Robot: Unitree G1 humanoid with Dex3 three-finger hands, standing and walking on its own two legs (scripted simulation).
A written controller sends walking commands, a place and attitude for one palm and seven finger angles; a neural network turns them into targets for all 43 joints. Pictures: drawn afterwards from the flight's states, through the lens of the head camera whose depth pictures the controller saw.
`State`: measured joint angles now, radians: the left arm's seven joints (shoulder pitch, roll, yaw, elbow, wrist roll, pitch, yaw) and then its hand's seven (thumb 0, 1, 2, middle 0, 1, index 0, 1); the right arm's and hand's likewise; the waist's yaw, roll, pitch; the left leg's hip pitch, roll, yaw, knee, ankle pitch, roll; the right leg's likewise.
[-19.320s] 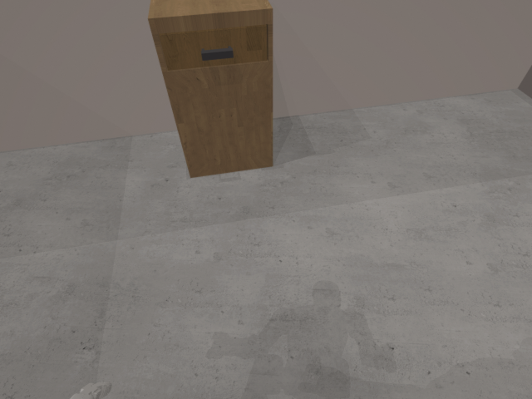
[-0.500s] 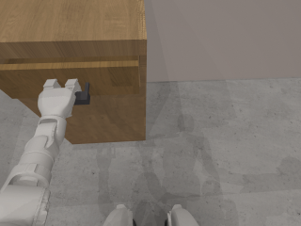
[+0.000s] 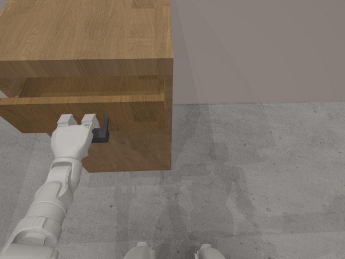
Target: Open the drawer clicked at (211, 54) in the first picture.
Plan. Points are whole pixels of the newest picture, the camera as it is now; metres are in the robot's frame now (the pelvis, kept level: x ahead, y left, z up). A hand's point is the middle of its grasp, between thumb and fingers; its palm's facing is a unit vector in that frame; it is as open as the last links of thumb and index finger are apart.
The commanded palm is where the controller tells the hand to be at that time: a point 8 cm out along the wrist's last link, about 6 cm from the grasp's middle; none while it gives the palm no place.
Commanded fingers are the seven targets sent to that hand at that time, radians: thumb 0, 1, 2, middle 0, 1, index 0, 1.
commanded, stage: pull the drawer open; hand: left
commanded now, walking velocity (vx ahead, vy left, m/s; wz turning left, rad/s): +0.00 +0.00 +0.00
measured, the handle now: (84, 128) +0.43 +0.24 -0.02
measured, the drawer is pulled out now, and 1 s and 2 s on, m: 0.08 0.18 0.30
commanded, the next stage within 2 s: none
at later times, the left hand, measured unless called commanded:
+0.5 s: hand (78, 168) +0.33 +0.24 -0.04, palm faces -0.04 -0.05 -1.00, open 6.0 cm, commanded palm +0.30 +0.24 +0.00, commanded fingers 0.00 0.90 0.90 -0.40 -1.35 -0.40 -1.35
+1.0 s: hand (75, 188) +0.28 +0.24 -0.04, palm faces -0.03 -0.05 -1.00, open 6.0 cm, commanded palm +0.24 +0.25 +0.00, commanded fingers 0.00 0.90 0.90 -0.40 -1.35 -0.40 -1.35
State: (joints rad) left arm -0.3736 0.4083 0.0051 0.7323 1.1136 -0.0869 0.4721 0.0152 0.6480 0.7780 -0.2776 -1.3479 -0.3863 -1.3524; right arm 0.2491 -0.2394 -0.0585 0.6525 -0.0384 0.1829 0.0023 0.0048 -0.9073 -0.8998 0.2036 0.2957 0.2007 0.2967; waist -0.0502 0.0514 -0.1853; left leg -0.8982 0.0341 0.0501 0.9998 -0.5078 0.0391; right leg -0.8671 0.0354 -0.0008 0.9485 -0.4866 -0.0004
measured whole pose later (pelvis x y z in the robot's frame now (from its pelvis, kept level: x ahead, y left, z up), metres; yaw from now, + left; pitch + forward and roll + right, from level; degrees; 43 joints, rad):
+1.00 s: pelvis -0.01 -0.01 +0.00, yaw +1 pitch +19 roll -1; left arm -0.01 0.38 -0.01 0.43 1.11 -0.08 0.51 0.02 0.63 0.81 -0.29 -1.34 -0.41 -1.35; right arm 0.18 -0.24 -0.05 0.62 -0.03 0.13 -0.01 0.01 -0.91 -0.90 0.20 0.30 0.20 0.30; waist -0.02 0.04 -0.18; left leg -0.86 0.03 0.05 1.02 -0.51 0.03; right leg -0.84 0.03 0.00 1.00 -0.50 -0.01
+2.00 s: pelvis -0.02 -0.03 -0.02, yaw +1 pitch +18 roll +0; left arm 0.47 0.38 0.03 0.06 1.09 -0.13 0.58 0.05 0.64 0.77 -0.26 -1.33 -0.41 -1.35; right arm 0.10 -0.23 -0.03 0.56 -0.06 0.12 0.01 0.01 -0.91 -0.90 0.20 0.30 0.20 0.30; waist 0.02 0.03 -0.18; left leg -0.88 0.03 0.04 1.11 -0.55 0.01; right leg -0.87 0.04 -0.01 1.11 -0.56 -0.04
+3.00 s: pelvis -0.06 -0.05 -0.02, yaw +4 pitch +15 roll +0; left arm 0.16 0.38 -0.02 0.31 1.06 -0.11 0.53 0.00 -0.48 0.31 -0.32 -1.22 -0.38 -1.24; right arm 0.16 -0.24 -0.03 0.64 -0.03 0.07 -0.07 0.01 -0.91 -0.90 0.20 0.30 0.20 0.30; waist 0.04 0.05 -0.16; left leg -0.89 0.02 -0.02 1.08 -0.46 -0.01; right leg -0.86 0.02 -0.07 1.09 -0.49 -0.06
